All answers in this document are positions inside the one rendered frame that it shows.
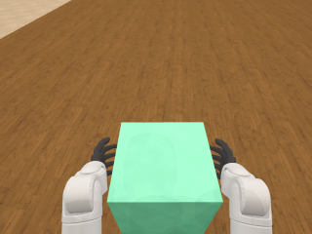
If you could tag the carton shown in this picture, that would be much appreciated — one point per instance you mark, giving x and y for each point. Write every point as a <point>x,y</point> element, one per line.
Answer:
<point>163,179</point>

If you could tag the robot right forearm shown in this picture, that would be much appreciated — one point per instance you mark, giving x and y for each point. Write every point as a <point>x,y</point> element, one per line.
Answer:
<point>249,201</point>

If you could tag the robot left forearm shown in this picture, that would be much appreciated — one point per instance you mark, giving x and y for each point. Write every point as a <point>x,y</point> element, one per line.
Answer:
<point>82,200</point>

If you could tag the right robot hand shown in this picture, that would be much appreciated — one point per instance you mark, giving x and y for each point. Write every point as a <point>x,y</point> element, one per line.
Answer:
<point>226,155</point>

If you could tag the left robot hand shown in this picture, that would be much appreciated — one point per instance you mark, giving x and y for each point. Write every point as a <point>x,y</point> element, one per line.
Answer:
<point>101,157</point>

